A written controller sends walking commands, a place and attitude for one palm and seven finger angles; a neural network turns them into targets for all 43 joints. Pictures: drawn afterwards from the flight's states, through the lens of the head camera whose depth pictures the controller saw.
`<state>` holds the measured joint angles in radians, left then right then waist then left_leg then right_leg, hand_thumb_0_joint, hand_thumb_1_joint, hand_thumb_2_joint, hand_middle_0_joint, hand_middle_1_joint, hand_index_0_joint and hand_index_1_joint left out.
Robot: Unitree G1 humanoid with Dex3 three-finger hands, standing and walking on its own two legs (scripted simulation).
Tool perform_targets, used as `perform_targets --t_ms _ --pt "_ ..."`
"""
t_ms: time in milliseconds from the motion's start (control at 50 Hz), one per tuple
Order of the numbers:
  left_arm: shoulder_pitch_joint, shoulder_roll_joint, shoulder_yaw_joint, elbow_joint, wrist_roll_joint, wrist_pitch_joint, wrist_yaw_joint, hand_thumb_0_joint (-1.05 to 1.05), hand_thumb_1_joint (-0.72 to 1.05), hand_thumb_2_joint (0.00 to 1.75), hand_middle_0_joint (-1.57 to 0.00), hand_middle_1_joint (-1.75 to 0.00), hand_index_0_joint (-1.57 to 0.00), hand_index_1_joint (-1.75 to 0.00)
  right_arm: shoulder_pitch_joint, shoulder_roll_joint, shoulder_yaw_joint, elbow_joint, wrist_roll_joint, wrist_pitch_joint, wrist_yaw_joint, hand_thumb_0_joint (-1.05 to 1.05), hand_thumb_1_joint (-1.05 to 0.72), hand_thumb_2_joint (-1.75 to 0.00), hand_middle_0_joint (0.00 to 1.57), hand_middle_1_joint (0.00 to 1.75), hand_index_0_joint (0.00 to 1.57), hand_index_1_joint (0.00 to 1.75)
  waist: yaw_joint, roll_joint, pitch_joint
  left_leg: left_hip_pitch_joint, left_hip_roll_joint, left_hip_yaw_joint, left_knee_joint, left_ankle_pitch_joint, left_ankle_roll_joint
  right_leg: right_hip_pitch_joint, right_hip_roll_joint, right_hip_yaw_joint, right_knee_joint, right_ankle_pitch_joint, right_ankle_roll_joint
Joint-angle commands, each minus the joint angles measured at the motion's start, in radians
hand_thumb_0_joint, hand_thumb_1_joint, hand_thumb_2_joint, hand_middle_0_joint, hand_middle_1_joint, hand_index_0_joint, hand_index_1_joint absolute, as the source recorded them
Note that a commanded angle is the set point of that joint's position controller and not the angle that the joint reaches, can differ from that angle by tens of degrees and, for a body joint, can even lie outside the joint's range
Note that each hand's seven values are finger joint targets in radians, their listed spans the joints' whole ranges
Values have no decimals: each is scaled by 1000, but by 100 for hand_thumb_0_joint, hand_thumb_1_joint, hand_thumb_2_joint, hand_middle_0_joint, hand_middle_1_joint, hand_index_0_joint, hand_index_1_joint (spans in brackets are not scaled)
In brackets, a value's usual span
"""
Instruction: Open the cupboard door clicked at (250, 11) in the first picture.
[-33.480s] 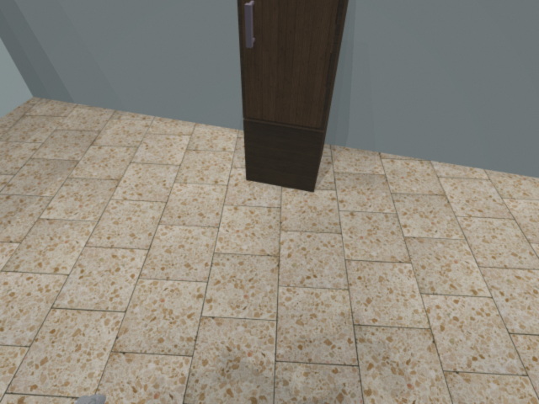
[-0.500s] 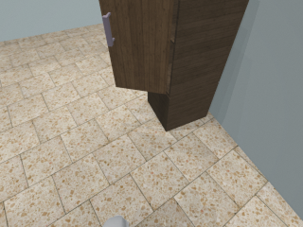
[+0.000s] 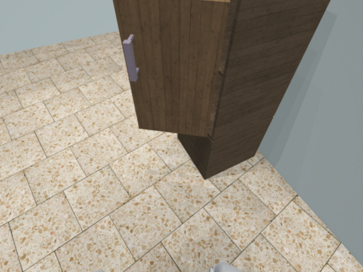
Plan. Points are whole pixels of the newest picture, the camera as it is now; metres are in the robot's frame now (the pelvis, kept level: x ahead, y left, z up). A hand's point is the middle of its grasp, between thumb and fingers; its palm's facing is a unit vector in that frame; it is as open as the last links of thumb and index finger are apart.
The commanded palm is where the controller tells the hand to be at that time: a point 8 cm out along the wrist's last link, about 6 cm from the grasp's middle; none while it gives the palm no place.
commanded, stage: take the last steps up to it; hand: left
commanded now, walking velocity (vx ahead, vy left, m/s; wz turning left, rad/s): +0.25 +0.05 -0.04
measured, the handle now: (132, 58) +0.74 +0.21 +0.06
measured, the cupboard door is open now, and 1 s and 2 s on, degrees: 54 54 54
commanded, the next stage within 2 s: come to a stop and stand still in 0.20 s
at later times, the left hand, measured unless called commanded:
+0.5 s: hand (105, 262) +0.17 +0.21 -0.19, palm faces +0.05 -0.98 -0.20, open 7.3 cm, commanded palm none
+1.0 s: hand (128, 244) +0.21 +0.16 -0.18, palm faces +0.00 -0.98 -0.20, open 7.4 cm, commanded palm none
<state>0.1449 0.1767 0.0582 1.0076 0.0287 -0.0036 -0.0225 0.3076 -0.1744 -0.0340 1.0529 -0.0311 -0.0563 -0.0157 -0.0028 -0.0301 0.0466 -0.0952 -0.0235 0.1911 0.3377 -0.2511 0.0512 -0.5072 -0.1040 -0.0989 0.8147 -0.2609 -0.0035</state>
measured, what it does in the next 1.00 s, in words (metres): walks ahead: right foot, then left foot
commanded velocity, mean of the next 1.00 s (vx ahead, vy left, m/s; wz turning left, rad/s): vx -0.05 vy -0.02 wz -0.01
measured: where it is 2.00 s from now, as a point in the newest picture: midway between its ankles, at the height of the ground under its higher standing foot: outside the picture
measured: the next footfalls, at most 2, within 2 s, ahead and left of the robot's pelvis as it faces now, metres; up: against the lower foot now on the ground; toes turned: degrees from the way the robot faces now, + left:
right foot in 0.12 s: +0.15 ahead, -0.11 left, +0.00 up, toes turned -8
left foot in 0.42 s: +0.26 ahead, +0.15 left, +0.00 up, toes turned +5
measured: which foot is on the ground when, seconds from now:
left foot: down 0.00-0.12, up 0.14-0.40, down 0.42-0.78, up 0.80-1.00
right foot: up 0.00-0.10, down 0.12-0.48, up 0.50-0.76, down 0.78-1.00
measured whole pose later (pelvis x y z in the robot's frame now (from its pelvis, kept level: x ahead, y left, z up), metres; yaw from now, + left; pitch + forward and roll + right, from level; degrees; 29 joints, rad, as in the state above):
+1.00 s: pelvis +0.16 -0.02 -0.01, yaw -1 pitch +0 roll +0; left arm 0.22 0.17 0.03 1.01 0.02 0.02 0.02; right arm 0.22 -0.20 -0.05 1.04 -0.01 0.05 -0.02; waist -0.01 0.00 0.03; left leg -0.27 0.01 0.04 0.64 -0.35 -0.03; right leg -0.23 0.00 -0.06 0.52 -0.30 -0.03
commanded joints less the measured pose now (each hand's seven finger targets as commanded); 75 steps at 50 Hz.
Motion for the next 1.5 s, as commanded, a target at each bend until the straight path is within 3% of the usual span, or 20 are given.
perform_targets --t_ms 0,60,100,120,220,340,420,500,700,720,740,760,840,920,980,1060,1180,1200,1260,1480 --pt "-17 48 3 -76 -2 -20 0 0 90 90 -20 -30 -20 -30 74 -129 -24 -6 -4 -10 1 0 -90 -90 20 30 20 30 5 77 33 -42 297 -179 -104 217 119 116 18 3 -147 11 -16" --pt "149 99 19 -28 0 -35 5 0 90 90 -20 -30 -20 -30 65 -115 -13 10 8 -7 0 0 -90 -90 20 30 20 30 86 25 -33 -149 183 -88 177 275 34 456 37 19 -312 107 -54" --pt "355 258 52 17 -10 -48 23 0 90 90 -20 -30 -20 -30 64 -91 -15 -40 21 -7 9 0 -90 -90 20 30 20 30 134 -248 -122 -515 10 -24 703 -366 -56 750 -382 561 -515 253 -269" --pt "312 226 51 11 -17 -51 35 0 90 90 -20 -30 -20 -30 -5 -111 -21 -40 17 3 4 0 -90 -90 20 30 20 30 132 -169 -80 -547 67 -166 816 -341 -52 623 -377 574 -551 198 -283" --pt "114 110 19 -35 -12 -67 37 0 90 90 -20 -30 -20 -30 35 -20 -14 -10 11 33 19 0 -90 -90 20 30 20 30 1 -94 -40 -373 125 -151 599 -100 -85 330 -200 153 -590 303 -175" --pt "101 118 13 13 -16 -55 40 0 90 90 -20 -30 -20 -30 39 3 3 -3 13 24 14 0 -90 -90 20 30 20 30 -20 -77 -54 -156 52 -93 172 131 -101 314 -105 57 -454 425 -109" --pt "192 51 -21 28 -17 -11 67 0 90 90 -20 -30 -20 -30 48 -168 -20 -3 15 33 -16 0 -90 -90 20 30 20 30 -9 110 -69 -57 313 -281 112 729 35 258 41 13 -289 -68 4" --pt "171 102 -5 7 -24 40 58 0 90 90 -20 -30 -20 -30 39 -206 -36 -10 12 61 -53 0 -90 -90 20 30 20 30 -35 301 -91 9 406 -361 83 1100 148 131 67 73 109 -376 15" --pt "226 83 20 -40 -14 46 39 0 90 90 -20 -30 -20 -30 -154 -201 -62 -98 7 83 -32 0 -90 -90 20 30 20 30 36 182 -133 -211 313 -266 91 311 72 342 87 45 -218 -64 2" --pt "252 111 24 -36 -8 40 41 0 90 90 -20 -30 -20 -30 -160 -180 -61 -109 15 88 -25 0 -90 -90 20 30 20 30 51 77 -117 -288 244 -239 149 111 25 403 56 88 -379 34 -2" --pt "217 194 32 -53 7 32 47 0 90 90 -20 -30 -20 -30 -141 -112 -54 -124 24 97 -14 0 -90 -90 20 30 20 30 30 -190 -70 -376 97 -138 294 -176 -54 355 -137 344 -549 -4 -70" --pt "146 239 28 -82 5 30 46 0 90 90 -20 -30 -20 -30 -179 -99 -48 -143 22 107 -1 0 -90 -90 20 30 20 30 41 -252 -19 -332 36 -146 477 -317 -72 175 -266 429 -634 -73 -161" --pt "25 156 5 -90 -1 10 52 0 90 90 -20 -30 -20 -30 -133 -93 -46 -93 19 109 3 0 -90 -90 20 30 20 30 -15 -185 30 -321 52 -197 658 -201 -63 155 -148 270 -539 185 -169" --pt "83 160 3 -51 -7 -3 55 0 90 90 -20 -30 -20 -30 -91 -53 -25 -60 24 88 -3 0 -90 -90 20 30 20 30 3 -97 -33 -221 37 -154 305 -162 -77 327 -120 228 -454 394 -165" --pt "116 115 -13 -16 -31 -8 47 0 90 90 -20 -30 -20 -30 -37 -94 -10 -19 17 52 -14 0 -90 -90 20 30 20 30 9 57 -95 -33 153 -290 33 273 -28 298 -22 174 -364 287 -49" --pt "104 97 -20 20 -29 7 44 0 90 90 -20 -30 -20 -30 -68 -114 2 7 14 46 -28 0 -90 -90 20 30 20 30 27 194 -52 -150 179 -302 -7 238 -5 387 19 119 -404 126 -23" --pt "110 93 -28 64 -28 -4 44 0 90 90 -20 -30 -20 -30 -18 -83 8 43 18 46 -30 0 -90 -90 20 30 20 30 12 34 -32 -116 137 -251 -5 139 -32 387 -1 151 -473 170 -40" --pt "128 292 -32 -41 -9 -27 58 0 90 90 -20 -30 -20 -30 -82 -228 -9 -82 18 33 -16 0 -90 -90 20 30 20 30 2 51 87 -140 91 -270 29 182 -32 330 19 148 -462 170 -49" --pt "137 217 3 -69 -11 -42 60 0 90 90 -20 -30 -20 -30 -39 -201 -37 -118 12 1 -31 0 -90 -90 20 30 20 30 -7 25 -220 -78 113 -253 167 264 -1 412 -36 178 -355 358 -81" --pt "80 249 -18 -95 -16 -26 53 0 90 90 -20 -30 -20 -30 -126 -249 -19 -144 11 28 -10 0 -90 -90 20 30 20 30 -4 33 -26 -127 125 -255 82 186 -2 318 -12 161 -402 201 -50"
